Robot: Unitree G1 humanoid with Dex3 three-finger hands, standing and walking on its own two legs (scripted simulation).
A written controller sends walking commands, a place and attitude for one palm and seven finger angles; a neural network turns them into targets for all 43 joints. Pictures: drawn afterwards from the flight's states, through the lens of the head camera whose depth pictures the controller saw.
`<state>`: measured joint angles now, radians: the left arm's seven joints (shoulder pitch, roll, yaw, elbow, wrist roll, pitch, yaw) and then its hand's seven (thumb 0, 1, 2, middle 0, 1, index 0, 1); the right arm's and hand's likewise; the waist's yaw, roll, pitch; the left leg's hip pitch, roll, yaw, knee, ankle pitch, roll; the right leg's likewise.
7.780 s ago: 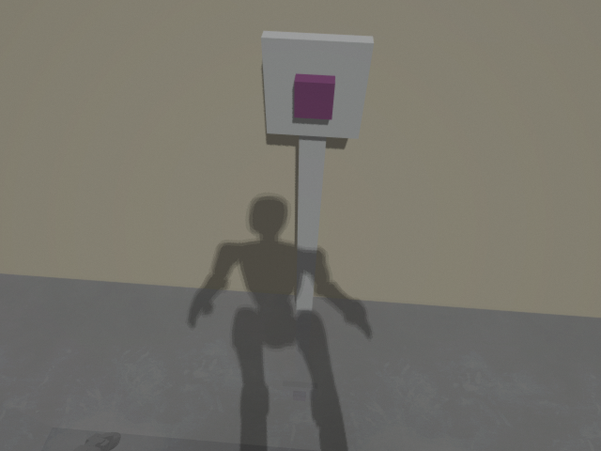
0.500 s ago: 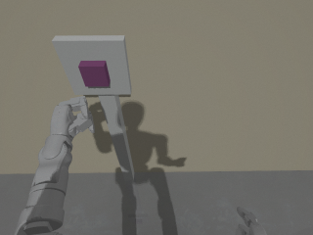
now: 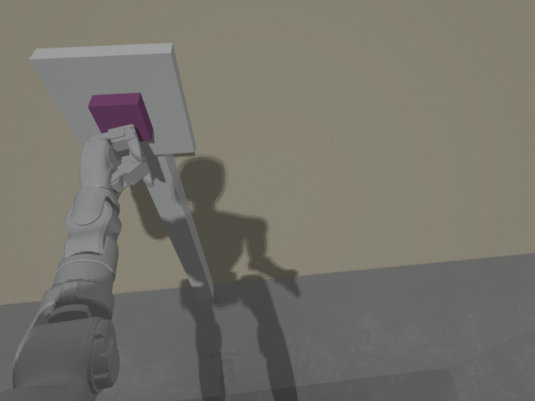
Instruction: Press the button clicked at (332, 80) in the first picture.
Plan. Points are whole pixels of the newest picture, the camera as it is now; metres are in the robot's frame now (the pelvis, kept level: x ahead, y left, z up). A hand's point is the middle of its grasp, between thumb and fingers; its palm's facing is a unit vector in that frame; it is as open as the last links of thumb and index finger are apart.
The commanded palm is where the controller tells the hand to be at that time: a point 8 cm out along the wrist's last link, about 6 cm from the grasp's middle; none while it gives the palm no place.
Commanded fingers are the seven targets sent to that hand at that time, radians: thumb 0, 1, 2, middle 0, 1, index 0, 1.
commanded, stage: aim a knuckle at the button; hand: left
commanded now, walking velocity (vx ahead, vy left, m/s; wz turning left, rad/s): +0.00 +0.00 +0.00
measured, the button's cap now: (123, 117) +0.52 +0.23 +0.14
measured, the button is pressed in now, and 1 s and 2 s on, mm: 0 0 11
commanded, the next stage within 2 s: press the button with the knuckle in 1.00 s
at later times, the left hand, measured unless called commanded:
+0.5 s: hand (141, 171) +0.43 +0.19 +0.11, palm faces +0.10 -1.00 +0.01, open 3.1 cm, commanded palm +0.40 +0.24 +0.11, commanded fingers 0.00 0.90 0.90 -1.30 -1.50 -1.30 -1.50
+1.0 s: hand (146, 177) +0.42 +0.18 +0.10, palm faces +0.11 -0.99 +0.00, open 3.1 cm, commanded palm +0.39 +0.23 +0.11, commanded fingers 0.00 0.90 0.90 -1.30 -1.50 -1.30 -1.50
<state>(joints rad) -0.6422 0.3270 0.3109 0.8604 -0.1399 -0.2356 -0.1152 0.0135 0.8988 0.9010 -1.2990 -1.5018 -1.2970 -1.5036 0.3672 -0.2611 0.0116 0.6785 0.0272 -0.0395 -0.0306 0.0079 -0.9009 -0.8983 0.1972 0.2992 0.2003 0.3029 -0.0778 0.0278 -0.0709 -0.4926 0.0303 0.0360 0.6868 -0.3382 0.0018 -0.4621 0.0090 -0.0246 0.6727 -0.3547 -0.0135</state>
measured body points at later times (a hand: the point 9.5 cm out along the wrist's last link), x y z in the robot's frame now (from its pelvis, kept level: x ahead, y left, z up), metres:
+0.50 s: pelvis -0.01 +0.00 +0.00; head +0.04 +0.00 +0.45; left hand +0.42 +0.24 +0.11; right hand +0.09 -0.26 -0.11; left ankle +0.00 +0.12 -0.72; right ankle -0.01 -0.11 -0.72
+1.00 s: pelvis +0.00 +0.01 +0.00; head +0.04 +0.00 +0.45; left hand +0.41 +0.23 +0.11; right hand +0.09 -0.25 -0.12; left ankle +0.00 +0.12 -0.72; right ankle -0.01 -0.11 -0.72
